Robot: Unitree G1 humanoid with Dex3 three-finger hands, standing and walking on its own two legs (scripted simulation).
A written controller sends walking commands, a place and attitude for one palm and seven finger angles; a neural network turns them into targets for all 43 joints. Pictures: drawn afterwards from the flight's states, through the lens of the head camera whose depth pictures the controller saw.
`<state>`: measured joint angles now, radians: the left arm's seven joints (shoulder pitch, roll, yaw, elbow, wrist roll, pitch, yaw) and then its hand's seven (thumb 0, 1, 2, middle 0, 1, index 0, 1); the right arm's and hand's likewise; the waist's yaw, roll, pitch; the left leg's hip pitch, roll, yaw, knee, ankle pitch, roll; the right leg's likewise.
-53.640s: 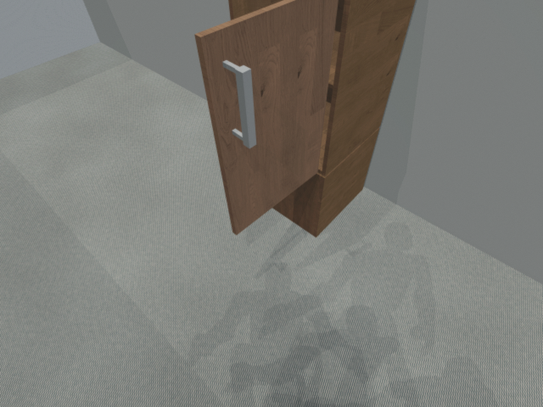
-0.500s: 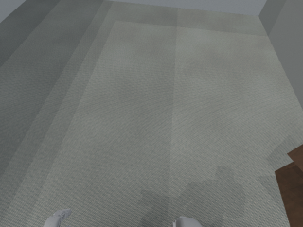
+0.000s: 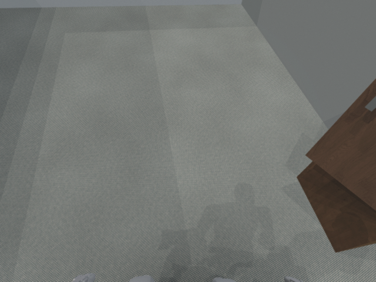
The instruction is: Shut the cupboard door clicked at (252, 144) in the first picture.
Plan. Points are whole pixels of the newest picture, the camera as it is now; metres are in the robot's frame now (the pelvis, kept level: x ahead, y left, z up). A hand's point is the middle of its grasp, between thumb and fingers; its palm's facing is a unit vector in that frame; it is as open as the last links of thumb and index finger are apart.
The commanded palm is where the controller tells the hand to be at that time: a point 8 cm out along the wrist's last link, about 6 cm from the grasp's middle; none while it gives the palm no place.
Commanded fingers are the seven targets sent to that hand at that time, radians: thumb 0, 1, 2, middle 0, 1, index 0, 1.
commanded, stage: turn to face it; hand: left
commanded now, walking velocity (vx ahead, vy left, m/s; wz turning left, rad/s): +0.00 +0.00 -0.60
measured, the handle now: out of the picture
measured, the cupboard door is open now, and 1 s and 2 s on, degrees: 29 29 29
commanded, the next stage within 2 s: take the last steps up to it in 1.28 s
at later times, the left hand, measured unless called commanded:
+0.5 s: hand (126, 273) +0.15 +0.14 -0.14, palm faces -0.30 -0.92 -0.27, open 7.4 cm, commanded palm none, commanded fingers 0.00 0.90 0.90 -0.20 -0.30 -0.20 -0.30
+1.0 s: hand (150, 236) +0.23 +0.10 -0.14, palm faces -0.56 -0.79 -0.24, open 7.4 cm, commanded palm none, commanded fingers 0.00 0.90 0.90 -0.20 -0.30 -0.20 -0.30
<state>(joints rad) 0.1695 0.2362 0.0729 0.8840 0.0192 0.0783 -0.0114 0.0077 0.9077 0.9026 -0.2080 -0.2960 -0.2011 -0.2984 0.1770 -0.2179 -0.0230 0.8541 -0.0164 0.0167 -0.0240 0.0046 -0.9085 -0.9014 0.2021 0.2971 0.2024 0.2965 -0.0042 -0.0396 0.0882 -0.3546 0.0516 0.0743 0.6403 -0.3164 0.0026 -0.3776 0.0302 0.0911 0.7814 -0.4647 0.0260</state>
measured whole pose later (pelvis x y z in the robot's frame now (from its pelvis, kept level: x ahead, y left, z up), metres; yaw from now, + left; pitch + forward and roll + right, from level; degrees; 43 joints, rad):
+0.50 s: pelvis +0.00 -0.02 +0.01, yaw -18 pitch +1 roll +0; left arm 0.17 0.21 0.06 0.87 0.02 0.04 0.00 0.01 0.91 0.90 -0.21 -0.30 -0.20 -0.30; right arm 0.17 -0.27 -0.06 0.90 -0.01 0.07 -0.02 0.01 -0.91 -0.90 0.20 0.30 0.20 0.30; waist -0.02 0.04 0.10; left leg -0.51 0.08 0.05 1.07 -0.42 -0.09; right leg -0.28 0.02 0.01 0.54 -0.28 -0.02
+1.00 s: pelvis +0.02 -0.01 +0.01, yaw -36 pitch +1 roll -2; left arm 0.12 0.25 0.08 0.88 0.02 0.07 -0.04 0.01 0.91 0.90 -0.20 -0.30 -0.19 -0.30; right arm 0.23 -0.22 -0.03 0.91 -0.03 0.03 -0.02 0.00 -0.90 -0.90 0.21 0.30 0.21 0.30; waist -0.02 0.03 0.10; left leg -0.25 0.16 0.22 0.57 -0.32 -0.01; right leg -0.34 -0.02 -0.07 0.73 -0.39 0.03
